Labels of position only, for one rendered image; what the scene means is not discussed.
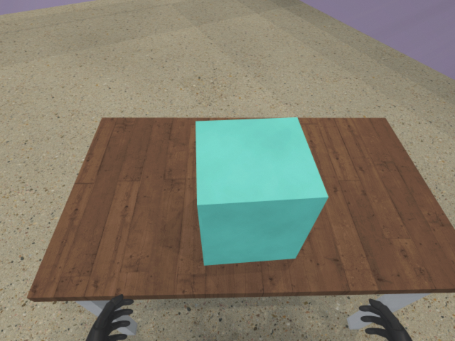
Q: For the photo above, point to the right robot hand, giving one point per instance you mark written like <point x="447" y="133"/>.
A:
<point x="393" y="329"/>

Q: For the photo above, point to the carton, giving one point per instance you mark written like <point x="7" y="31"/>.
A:
<point x="259" y="191"/>

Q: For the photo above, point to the table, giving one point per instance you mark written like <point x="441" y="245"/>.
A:
<point x="130" y="225"/>

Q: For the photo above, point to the left robot hand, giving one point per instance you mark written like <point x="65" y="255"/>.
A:
<point x="103" y="325"/>

